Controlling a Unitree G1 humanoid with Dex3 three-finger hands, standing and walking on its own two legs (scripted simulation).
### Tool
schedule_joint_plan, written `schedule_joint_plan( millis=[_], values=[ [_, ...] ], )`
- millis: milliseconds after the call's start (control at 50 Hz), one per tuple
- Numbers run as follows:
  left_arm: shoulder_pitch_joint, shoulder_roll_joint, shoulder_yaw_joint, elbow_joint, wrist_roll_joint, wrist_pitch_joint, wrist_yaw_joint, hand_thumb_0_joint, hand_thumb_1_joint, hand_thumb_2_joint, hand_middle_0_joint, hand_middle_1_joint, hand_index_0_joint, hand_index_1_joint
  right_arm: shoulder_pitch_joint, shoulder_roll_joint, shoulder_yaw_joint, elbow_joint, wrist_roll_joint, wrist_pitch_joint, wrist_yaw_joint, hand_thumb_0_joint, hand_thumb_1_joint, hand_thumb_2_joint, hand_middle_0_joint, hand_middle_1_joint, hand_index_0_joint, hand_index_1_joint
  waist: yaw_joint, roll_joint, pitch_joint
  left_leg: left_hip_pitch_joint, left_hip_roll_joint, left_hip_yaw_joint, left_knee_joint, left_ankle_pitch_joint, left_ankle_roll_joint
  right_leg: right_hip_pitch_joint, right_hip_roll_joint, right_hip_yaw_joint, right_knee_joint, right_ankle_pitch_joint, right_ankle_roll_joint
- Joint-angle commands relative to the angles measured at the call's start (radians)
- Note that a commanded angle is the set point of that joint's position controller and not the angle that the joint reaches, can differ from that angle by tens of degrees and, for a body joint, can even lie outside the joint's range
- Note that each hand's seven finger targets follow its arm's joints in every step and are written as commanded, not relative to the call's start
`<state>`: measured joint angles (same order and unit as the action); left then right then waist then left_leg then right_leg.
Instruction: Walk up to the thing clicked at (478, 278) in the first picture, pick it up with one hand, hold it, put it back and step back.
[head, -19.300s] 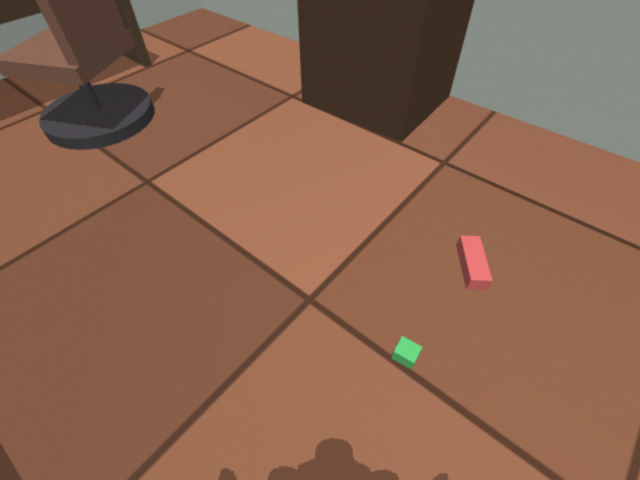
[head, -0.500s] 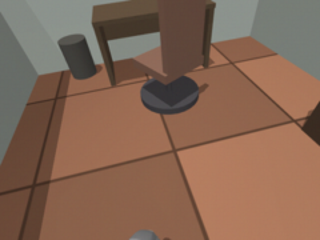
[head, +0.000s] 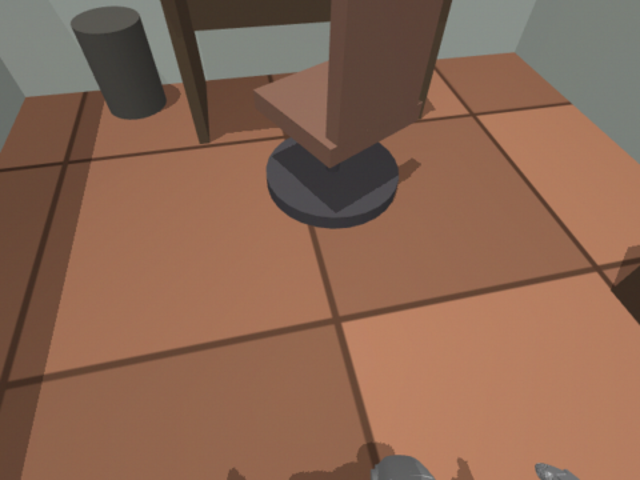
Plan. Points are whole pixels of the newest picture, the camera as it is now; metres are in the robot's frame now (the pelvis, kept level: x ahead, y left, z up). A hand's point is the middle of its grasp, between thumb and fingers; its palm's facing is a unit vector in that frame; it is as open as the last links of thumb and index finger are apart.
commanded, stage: walk up
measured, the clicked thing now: out of the picture -0.61 -0.92 -0.74
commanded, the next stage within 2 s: none
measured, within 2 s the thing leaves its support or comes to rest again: neither
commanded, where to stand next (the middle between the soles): +0.49 -0.01 m, yaw -4 degrees
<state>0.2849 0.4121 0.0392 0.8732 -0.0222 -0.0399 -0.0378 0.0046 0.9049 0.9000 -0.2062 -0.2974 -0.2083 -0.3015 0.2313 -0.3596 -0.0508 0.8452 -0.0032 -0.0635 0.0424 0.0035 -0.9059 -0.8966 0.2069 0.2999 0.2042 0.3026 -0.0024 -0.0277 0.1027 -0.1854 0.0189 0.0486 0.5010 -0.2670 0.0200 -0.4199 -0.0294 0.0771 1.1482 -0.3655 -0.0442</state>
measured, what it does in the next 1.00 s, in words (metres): walks ahead: right foot, then left foot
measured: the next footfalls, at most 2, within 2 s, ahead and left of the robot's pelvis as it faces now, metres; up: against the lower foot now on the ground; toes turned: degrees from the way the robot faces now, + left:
right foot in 0.22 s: +0.27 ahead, -0.16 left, +0.00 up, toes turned -5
left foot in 0.72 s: +0.42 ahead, +0.11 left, +0.00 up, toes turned +2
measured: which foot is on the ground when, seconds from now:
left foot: down 0.00-0.24, up 0.26-0.70, down 0.72-1.00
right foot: up 0.00-0.20, down 0.22-0.76, up 0.78-1.00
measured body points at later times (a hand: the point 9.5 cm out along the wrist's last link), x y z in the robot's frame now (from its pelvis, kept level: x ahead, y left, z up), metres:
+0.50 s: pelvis +0.20 -0.06 +0.00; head +0.22 -0.09 +0.45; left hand +0.23 +0.26 -0.09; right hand +0.27 -0.37 -0.13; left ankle +0.25 +0.11 -0.67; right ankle +0.23 -0.16 -0.74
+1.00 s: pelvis +0.38 +0.01 +0.00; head +0.39 +0.04 +0.45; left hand +0.45 +0.33 -0.12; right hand +0.43 -0.30 -0.09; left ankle +0.38 +0.10 -0.74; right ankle +0.43 -0.15 -0.68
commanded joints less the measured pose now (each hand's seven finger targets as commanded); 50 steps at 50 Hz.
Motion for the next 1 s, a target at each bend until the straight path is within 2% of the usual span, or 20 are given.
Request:
schedule_joint_plan(
  millis=[0, 120, 180, 200, 220, 240, 260, 340, 360, 400, 500, 600, 640, 680, 700, 720, 740, 760, 840, 980],
  values=[
    [0.054, 0.153, 0.056, -0.078, 0.009, -0.016, -0.007, 0.0, 0.9, 0.9, -0.2, -0.3, -0.2, -0.3, 0.061, -0.274, -0.075, -0.065, 0.003, -0.032, -0.026, 0.0, -0.9, -0.9, 0.2, 0.3, 0.2, 0.3, -0.009, 0.162, -0.006, 0.061, 0.206, -0.082, -0.18, 0.573, 0.185, -0.094, -0.03, -0.021, -0.187, 0.113, 0.031],
    [-0.008, 0.157, 0.074, -0.084, 0.025, -0.034, -0.03, 0.0, 0.9, 0.9, -0.2, -0.3, -0.2, -0.3, 0.011, -0.293, -0.081, -0.107, -0.005, -0.031, -0.015, 0.0, -0.9, -0.9, 0.2, 0.3, 0.2, 0.3, -0.002, 0.19, -0.021, -0.063, 0.215, -0.069, -0.153, 0.235, 0.168, 0.141, -0.052, -0.105, -0.514, 0.31, 0.014],
    [0.155, 0.23, 0.113, -0.026, 0.032, -0.043, -0.019, 0.0, 0.9, 0.9, -0.2, -0.3, -0.2, -0.3, 0.014, -0.266, -0.068, -0.121, -0.004, -0.024, -0.013, 0.0, -0.9, -0.9, 0.2, 0.3, 0.2, 0.3, 0.099, 0.01, -0.122, -0.183, 0.166, -0.055, 0.126, 0.134, 0.128, 0.444, -0.016, -0.097, -0.553, 0.236, -0.009],
    [0.235, 0.276, 0.132, -0.011, 0.037, -0.051, -0.008, 0.0, 0.9, 0.9, -0.2, -0.3, -0.2, -0.3, 0.083, -0.217, -0.052, -0.114, -0.003, -0.023, -0.009, 0.0, -0.9, -0.9, 0.2, 0.3, 0.2, 0.3, 0.13, -0.151, -0.184, -0.248, 0.07, 0.02, 0.371, 0.056, 0.097, 0.548, -0.054, -0.011, -0.64, 0.058, -0.021],
    [0.276, 0.353, 0.15, -0.033, 0.042, -0.06, 0.007, 0.0, 0.9, 0.9, -0.2, -0.3, -0.2, -0.3, 0.148, -0.163, -0.032, -0.118, -0.001, -0.015, -0.005, 0.0, -0.9, -0.9, 0.2, 0.3, 0.2, 0.3, 0.129, -0.324, -0.199, -0.358, -0.054, 0.022, 0.61, -0.236, 0.048, 0.567, -0.285, 0.375, -0.799, -0.103, -0.075],
    [0.222, 0.373, 0.142, -0.053, 0.028, -0.06, 0.005, 0.0, 0.9, 0.9, -0.2, -0.3, -0.2, -0.3, 0.146, -0.249, -0.053, -0.105, 0.0, -0.004, -0.012, 0.0, -0.9, -0.9, 0.2, 0.3, 0.2, 0.3, 0.1, -0.238, -0.177, -0.417, -0.053, -0.048, 0.73, -0.271, 0.025, 0.535, -0.393, 0.643, -0.9, -0.127, -0.187],
    [0.15, 0.365, 0.139, -0.077, 0.017, -0.059, 0.01, 0.0, 0.9, 0.9, -0.2, -0.3, -0.2, -0.3, 0.127, -0.288, -0.061, -0.084, -0.006, 0.0, -0.021, 0.0, -0.9, -0.9, 0.2, 0.3, 0.2, 0.3, 0.083, -0.195, -0.141, -0.432, -0.001, -0.09, 0.779, -0.238, 0.02, 0.465, -0.408, 0.673, -0.912, -0.119, -0.227],
    [0.047, 0.257, 0.101, -0.087, 0.01, -0.066, 0.022, 0.0, 0.9, 0.9, -0.2, -0.3, -0.2, -0.3, 0.137, -0.243, -0.051, -0.035, 0.014, 0.018, -0.008, 0.0, -0.9, -0.9, 0.2, 0.3, 0.2, 0.3, 0.009, -0.119, -0.032, -0.332, 0.064, -0.142, 0.656, -0.043, 0.024, 0.219, -0.224, 0.225, -0.901, 0.115, -0.097],
    [0.042, 0.244, 0.096, -0.092, 0.015, -0.07, 0.021, 0.0, 0.9, 0.9, -0.2, -0.3, -0.2, -0.3, 0.149, -0.242, -0.052, -0.032, 0.007, 0.023, 0.001, 0.0, -0.9, -0.9, 0.2, 0.3, 0.2, 0.3, 0.002, -0.113, -0.029, -0.301, 0.057, -0.119, 0.636, -0.021, 0.023, 0.186, -0.199, 0.175, -0.906, 0.126, -0.11],
    [0.069, 0.236, 0.089, -0.096, 0.016, -0.08, 0.02, 0.0, 0.9, 0.9, -0.2, -0.3, -0.2, -0.3, 0.143, -0.234, -0.059, -0.028, -0.003, 0.033, 0.012, 0.0, -0.9, -0.9, 0.2, 0.3, 0.2, 0.3, 0.007, -0.094, -0.043, -0.313, 0.052, -0.106, 0.578, 0.022, 0.006, 0.209, -0.185, 0.122, -0.912, 0.152, -0.12],
    [0.087, 0.277, 0.103, -0.115, 0.032, -0.08, 0.018, 0.0, 0.9, 0.9, -0.2, -0.3, -0.2, -0.3, 0.031, -0.232, -0.064, -0.075, -0.022, 0.034, 0.031, 0.0, -0.9, -0.9, 0.2, 0.3, 0.2, 0.3, 0.034, -0.091, -0.001, -0.336, 0.087, -0.071, 0.307, 0.026, -0.035, 0.18, -0.208, 0.096, -0.955, -0.094, -0.162],
    [0.141, 0.291, 0.102, -0.104, 0.031, -0.073, 0.014, 0.0, 0.9, 0.9, -0.2, -0.3, -0.2, -0.3, -0.047, -0.221, -0.065, -0.093, -0.027, 0.011, 0.036, 0.0, -0.9, -0.9, 0.2, 0.3, 0.2, 0.3, 0.065, -0.092, -0.017, -0.269, 0.072, -0.033, 0.147, 0.035, -0.015, 0.22, -0.226, 0.089, -0.876, -0.016, -0.161],
    [0.117, 0.306, 0.099, -0.111, 0.032, -0.07, 0.015, 0.0, 0.9, 0.9, -0.2, -0.3, -0.2, -0.3, -0.045, -0.229, -0.071, -0.091, -0.025, 0.005, 0.036, 0.0, -0.9, -0.9, 0.2, 0.3, 0.2, 0.3, 0.049, -0.096, -0.02, -0.197, 0.067, -0.026, 0.127, 0.015, -0.001, 0.176, -0.25, 0.105, -0.853, -0.01, -0.165],
    [0.07, 0.282, 0.086, -0.123, 0.032, -0.065, 0.019, 0.0, 0.9, 0.9, -0.2, -0.3, -0.2, -0.3, 0.061, -0.24, -0.077, -0.062, -0.025, -0.009, 0.029, 0.0, -0.9, -0.9, 0.2, 0.3, 0.2, 0.3, -0.029, -0.04, -0.052, -0.02, 0.047, -0.019, 0.026, 0.035, 0.018, 0.109, -0.214, 0.051, -0.708, 0.11, -0.127],
    [0.083, 0.233, 0.067, -0.126, 0.034, -0.065, 0.019, 0.0, 0.9, 0.9, -0.2, -0.3, -0.2, -0.3, 0.183, -0.281, -0.092, -0.024, -0.028, -0.018, 0.017, 0.0, -0.9, -0.9, 0.2, 0.3, 0.2, 0.3, -0.085, 0.076, -0.136, 0.158, 0.04, -0.057, -0.014, 0.01, 0.039, 0.069, -0.155, -0.006, -0.488, 0.25, -0.087],
    [0.144, 0.154, 0.039, -0.131, 0.019, -0.062, 0.019, 0.0, 0.9, 0.9, -0.2, -0.3, -0.2, -0.3, 0.248, -0.357, -0.115, -0.02, -0.043, -0.026, 0.004, 0.0, -0.9, -0.9, 0.2, 0.3, 0.2, 0.3, -0.1, 0.32, -0.196, 0.281, 0.212, -0.318, -0.155, -0.145, 0.094, -0.055, -0.033, -0.116, -0.18, 0.211, -0.03],
    [0.175, 0.137, 0.036, -0.111, 0.015, -0.053, 0.023, 0.0, 0.9, 0.9, -0.2, -0.3, -0.2, -0.3, 0.214, -0.388, -0.117, -0.047, -0.03, -0.029, -0.004, 0.0, -0.9, -0.9, 0.2, 0.3, 0.2, 0.3, -0.066, 0.329, -0.136, 0.308, 0.371, -0.64, -0.252, -0.159, 0.148, -0.266, 0.098, -0.099, -0.079, -0.12, 0.006],
    [0.157, 0.238, 0.06, -0.089, 0.023, -0.045, 0.039, 0.0, 0.9, 0.9, -0.2, -0.3, -0.2, -0.3, 0.203, -0.392, -0.119, -0.047, -0.003, -0.022, -0.002, 0.0, -0.9, -0.9, 0.2, 0.3, 0.2, 0.3, -0.071, 0.228, -0.125, 0.273, 0.424, -0.671, -0.221, -0.102, 0.233, -0.256, 0.033, -0.023, 0.01, -0.168, -0.011],
    [0.169, 0.211, 0.055, -0.05, 0.006, -0.037, 0.022, 0.0, 0.9, 0.9, -0.2, -0.3, -0.2, -0.3, 0.098, -0.279, -0.074, -0.078, 0.008, -0.029, -0.017, 0.0, -0.9, -0.9, 0.2, 0.3, 0.2, 0.3, 0.002, 0.159, -0.006, 0.065, 0.24, -0.223, -0.199, 0.359, 0.096, -0.13, -0.023, 0.052, -0.073, 0.027, -0.003],
    [0.054, 0.168, 0.049, -0.089, 0.018, -0.023, 0.016, 0.0, 0.9, 0.9, -0.2, -0.3, -0.2, -0.3, 0.106, -0.269, -0.072, -0.109, -0.005, -0.021, -0.027, 0.0, -0.9, -0.9, 0.2, 0.3, 0.2, 0.3, -0.024, 0.177, 0.01, 0.082, 0.218, -0.079, -0.194, 0.512, 0.18, -0.132, -0.032, -0.045, -0.299, 0.131, 0.047]
  ],
)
